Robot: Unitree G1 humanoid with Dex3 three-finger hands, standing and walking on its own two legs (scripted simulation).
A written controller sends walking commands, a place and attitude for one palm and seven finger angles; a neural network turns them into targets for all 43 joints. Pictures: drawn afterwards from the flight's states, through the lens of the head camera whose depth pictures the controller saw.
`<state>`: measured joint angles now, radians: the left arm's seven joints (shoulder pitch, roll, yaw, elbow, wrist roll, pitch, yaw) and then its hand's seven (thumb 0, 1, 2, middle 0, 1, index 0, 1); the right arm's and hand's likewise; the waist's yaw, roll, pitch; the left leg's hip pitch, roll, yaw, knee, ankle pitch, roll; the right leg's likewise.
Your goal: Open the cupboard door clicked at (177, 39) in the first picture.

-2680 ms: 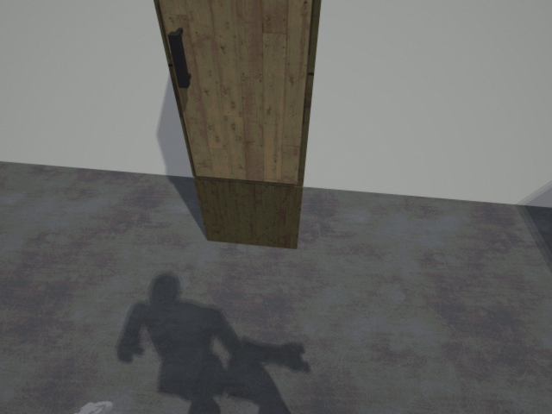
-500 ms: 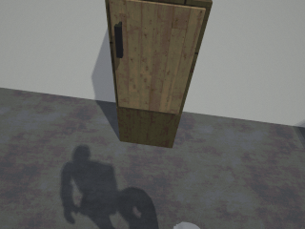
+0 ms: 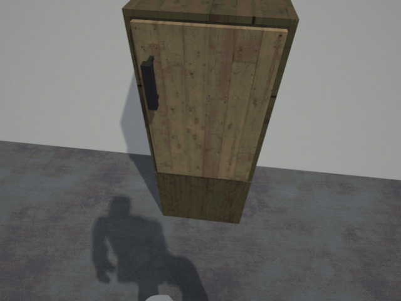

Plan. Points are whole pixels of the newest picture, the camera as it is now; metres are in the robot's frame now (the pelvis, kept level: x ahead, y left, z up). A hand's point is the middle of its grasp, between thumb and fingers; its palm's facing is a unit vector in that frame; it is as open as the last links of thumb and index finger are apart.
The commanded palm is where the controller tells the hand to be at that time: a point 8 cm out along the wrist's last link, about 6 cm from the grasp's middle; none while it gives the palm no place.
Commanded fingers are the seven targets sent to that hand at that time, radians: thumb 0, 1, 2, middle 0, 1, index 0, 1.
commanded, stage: come to a stop and stand still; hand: left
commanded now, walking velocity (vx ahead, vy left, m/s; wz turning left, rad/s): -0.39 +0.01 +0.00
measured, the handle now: (152, 83) +0.63 +0.17 +0.11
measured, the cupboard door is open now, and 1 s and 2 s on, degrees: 0 0 0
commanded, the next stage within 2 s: look again from close up in 1.18 s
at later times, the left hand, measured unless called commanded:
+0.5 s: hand out of the picture +0.10 +0.23 -0.17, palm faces +0.00 -0.97 -0.25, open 7.4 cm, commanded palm none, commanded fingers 0.00 0.90 0.90 -0.20 -0.30 -0.20 -0.30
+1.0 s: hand out of the picture +0.03 +0.18 -0.17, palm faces +0.04 -0.98 -0.18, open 7.3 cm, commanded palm none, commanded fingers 0.00 0.90 0.90 -0.20 -0.30 -0.20 -0.30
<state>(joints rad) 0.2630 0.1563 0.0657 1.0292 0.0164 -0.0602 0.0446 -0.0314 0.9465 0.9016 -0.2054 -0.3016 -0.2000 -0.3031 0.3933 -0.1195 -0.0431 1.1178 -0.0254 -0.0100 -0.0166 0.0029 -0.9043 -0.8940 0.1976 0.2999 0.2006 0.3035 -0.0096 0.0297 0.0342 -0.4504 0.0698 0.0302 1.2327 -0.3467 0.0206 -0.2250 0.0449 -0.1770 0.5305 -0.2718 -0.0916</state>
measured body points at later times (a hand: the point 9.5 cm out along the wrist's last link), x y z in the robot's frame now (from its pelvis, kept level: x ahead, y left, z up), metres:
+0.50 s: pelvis +0.03 +0.03 +0.00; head +0.07 +0.03 +0.45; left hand +0.10 +0.28 -0.15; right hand +0.11 -0.21 -0.15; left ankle +0.14 +0.17 -0.73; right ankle -0.01 -0.10 -0.69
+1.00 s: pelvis +0.02 +0.01 +0.01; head +0.04 +0.02 +0.46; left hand +0.03 +0.23 -0.15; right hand +0.00 -0.22 -0.15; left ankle -0.01 +0.12 -0.73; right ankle +0.00 -0.11 -0.73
